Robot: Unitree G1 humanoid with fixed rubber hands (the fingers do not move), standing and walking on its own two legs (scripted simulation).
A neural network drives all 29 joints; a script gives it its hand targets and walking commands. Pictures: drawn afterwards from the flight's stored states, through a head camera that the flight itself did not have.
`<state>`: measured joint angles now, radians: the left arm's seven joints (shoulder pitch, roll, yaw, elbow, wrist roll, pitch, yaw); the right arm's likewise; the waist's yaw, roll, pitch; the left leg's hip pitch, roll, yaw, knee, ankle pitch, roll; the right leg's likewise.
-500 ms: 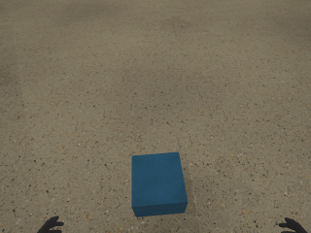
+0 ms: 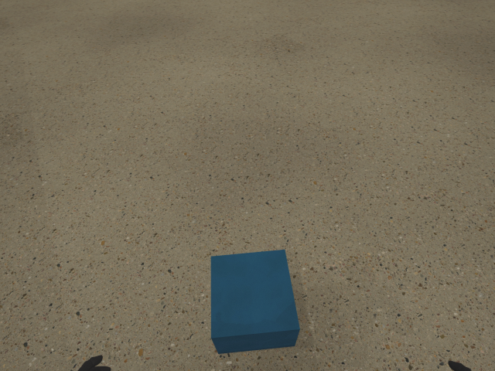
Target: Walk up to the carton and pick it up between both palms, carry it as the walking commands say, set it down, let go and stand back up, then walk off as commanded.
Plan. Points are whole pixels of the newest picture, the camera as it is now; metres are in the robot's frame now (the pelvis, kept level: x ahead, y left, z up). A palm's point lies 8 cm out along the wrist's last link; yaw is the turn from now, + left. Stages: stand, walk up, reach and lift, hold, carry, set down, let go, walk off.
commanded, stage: walk up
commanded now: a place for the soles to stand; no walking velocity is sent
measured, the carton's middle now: (252, 300) +0.49 +0.04 -0.67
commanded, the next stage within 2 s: stand in 0.12 s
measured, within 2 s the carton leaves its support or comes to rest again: neither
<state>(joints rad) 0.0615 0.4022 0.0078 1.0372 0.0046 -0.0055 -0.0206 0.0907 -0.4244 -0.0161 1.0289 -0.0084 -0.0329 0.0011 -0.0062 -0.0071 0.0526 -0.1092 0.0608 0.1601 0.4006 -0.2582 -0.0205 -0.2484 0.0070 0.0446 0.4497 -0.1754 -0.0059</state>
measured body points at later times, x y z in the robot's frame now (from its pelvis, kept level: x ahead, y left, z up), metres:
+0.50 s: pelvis -0.01 +0.01 -0.01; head +0.07 -0.01 +0.43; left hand +0.15 +0.31 -0.10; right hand +0.19 -0.31 -0.11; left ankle -0.03 +0.13 -0.74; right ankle +0.04 -0.11 -0.74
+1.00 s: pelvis -0.03 +0.00 -0.06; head +0.12 +0.02 +0.36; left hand +0.26 +0.29 -0.15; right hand +0.29 -0.26 -0.15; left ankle -0.03 +0.13 -0.74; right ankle +0.04 -0.11 -0.74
